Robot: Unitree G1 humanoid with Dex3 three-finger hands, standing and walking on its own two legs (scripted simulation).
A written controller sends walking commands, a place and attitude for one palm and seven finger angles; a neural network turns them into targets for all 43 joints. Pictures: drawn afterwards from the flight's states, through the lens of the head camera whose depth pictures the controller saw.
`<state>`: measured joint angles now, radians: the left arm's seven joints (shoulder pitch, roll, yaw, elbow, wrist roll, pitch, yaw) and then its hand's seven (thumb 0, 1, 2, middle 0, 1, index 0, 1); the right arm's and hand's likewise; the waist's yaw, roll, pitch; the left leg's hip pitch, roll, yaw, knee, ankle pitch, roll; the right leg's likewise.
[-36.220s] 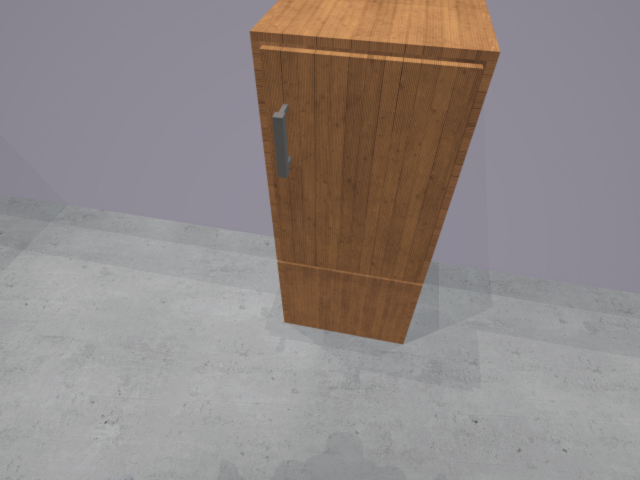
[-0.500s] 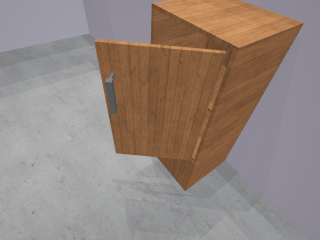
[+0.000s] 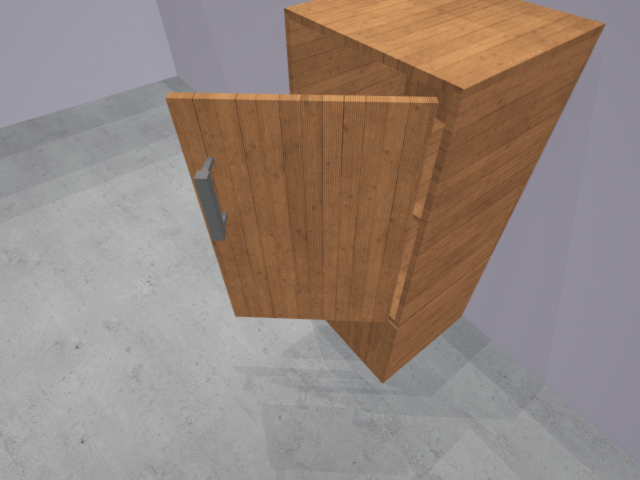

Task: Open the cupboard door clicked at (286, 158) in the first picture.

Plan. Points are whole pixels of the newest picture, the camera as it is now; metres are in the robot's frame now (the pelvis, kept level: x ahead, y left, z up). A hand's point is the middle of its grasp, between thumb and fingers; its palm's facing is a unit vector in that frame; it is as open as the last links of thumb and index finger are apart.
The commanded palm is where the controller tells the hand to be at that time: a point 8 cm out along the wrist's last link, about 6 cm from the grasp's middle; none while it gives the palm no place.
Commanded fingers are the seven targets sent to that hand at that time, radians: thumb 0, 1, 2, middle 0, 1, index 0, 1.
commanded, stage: look again from close up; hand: left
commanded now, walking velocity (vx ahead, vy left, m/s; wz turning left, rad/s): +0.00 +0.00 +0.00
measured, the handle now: (214, 200) +0.53 +0.21 +0.04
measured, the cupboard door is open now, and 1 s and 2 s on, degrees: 49 49 49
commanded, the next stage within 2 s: raise the hand with hooked fingers in 0.22 s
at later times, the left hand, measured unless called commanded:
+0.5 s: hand (172, 439) +0.18 +0.19 -0.03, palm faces +0.25 -0.96 -0.14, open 7.5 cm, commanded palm +0.10 +0.24 -0.05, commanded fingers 0.00 0.67 0.80 -0.22 -0.45 -0.22 -0.45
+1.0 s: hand (171, 440) +0.17 +0.19 -0.01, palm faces -0.06 -0.99 -0.10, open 10.1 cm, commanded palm +0.13 +0.26 -0.01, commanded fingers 0.00 0.08 0.55 -0.26 -0.82 -0.26 -0.82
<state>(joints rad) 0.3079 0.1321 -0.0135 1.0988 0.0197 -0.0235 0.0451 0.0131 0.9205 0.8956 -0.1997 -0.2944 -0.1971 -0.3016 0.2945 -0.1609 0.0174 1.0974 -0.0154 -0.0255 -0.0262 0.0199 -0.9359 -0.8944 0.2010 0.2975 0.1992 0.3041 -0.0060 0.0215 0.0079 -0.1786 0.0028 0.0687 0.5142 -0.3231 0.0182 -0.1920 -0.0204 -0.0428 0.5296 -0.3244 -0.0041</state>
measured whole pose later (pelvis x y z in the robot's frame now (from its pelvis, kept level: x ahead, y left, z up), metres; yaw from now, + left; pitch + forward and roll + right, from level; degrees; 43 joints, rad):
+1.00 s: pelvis -0.06 -0.02 -0.07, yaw +3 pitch +11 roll -2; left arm 0.21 0.30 0.21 0.11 -0.29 -0.39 -0.40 0.01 0.31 0.64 -0.24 -0.68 -0.24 -0.68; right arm 0.21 -0.22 0.05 0.58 0.04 -0.24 -0.07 0.01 -0.90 -0.89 0.20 0.30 0.20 0.30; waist 0.01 0.04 -0.10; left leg -0.82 0.04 -0.03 1.11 -0.48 -0.01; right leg -0.77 -0.01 -0.14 1.06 -0.48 -0.05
